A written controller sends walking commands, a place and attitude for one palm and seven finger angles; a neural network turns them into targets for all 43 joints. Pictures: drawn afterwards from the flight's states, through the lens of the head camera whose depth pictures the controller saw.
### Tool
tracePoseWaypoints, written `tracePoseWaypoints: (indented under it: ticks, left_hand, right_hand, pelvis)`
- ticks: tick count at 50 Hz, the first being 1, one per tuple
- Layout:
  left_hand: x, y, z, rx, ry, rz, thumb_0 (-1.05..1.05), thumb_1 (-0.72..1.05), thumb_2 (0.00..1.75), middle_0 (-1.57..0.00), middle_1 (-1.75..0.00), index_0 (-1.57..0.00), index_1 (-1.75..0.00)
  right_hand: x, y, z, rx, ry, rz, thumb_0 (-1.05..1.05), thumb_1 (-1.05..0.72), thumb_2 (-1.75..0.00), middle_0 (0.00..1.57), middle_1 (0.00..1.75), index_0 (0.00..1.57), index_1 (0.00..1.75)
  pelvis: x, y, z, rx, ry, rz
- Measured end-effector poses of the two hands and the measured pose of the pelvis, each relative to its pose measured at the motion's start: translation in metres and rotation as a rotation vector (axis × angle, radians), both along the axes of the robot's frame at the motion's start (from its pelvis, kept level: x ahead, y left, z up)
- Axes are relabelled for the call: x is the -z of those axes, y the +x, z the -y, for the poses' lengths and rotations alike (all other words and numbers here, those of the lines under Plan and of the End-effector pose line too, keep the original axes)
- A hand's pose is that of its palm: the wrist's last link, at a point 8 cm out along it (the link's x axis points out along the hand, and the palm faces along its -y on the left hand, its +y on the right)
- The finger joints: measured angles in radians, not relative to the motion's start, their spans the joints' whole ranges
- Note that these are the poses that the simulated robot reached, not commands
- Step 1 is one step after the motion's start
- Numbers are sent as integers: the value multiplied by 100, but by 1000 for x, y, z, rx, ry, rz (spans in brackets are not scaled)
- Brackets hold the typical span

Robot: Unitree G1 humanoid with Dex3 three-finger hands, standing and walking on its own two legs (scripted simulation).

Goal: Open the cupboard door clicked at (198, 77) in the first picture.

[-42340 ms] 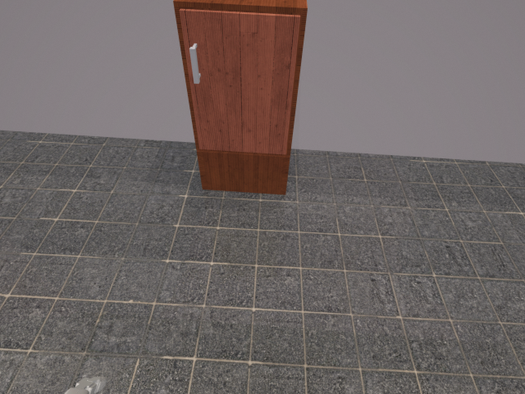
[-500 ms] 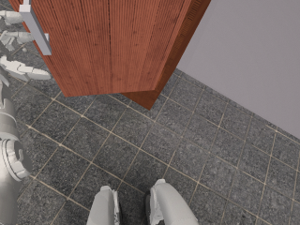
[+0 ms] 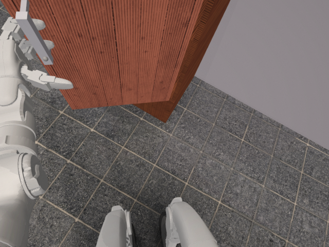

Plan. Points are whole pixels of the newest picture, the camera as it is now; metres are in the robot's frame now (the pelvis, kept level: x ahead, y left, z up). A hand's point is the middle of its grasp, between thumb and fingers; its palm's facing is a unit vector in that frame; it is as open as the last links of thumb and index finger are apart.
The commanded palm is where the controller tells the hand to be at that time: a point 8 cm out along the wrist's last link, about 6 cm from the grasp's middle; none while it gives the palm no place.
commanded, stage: slide the fingers in behind the handle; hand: left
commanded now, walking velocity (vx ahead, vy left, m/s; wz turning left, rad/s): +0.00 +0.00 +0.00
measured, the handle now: (37, 34) +0.59 +0.23 +0.06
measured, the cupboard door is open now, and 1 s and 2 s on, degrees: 39 40 56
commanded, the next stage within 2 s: close the thumb around the handle in 0.60 s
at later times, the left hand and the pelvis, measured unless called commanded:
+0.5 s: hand (52, 58) +0.53 +0.20 +0.05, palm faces +0.09 -1.00 -0.02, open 14.0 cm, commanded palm +0.51 +0.23 +0.05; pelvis +0.00 -0.01 +0.00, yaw +0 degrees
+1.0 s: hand (50, 60) +0.53 +0.21 +0.05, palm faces +0.08 -1.00 -0.01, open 11.4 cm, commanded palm +0.50 +0.23 +0.05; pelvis +0.00 +0.00 +0.00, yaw +0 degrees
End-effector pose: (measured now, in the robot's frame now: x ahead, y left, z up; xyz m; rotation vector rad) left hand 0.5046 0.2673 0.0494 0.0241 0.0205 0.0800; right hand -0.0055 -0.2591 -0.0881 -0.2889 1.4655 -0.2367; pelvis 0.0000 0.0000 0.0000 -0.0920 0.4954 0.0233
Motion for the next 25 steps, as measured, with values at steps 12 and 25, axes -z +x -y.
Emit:
tracePoseWaypoints:
  ticks: [12,25]
  left_hand:
    - [0,1,14,-17,-16,-2,-1,-50,30,-30,-120,-29,-120]
    - [0,1,13,-6,-2,-6,-1,-50,30,-30,-120,-29,-120]
  right_hand:
    - [2,0,5,-2,11,-4,0,-90,-89,21,30,20,29]
    - [1,5,5,-3,11,9,0,-90,-89,21,30,20,29]
  pelvis:
    - [0,1,6,-3,8,-2]
    - [-1,2,7,-1,9,4]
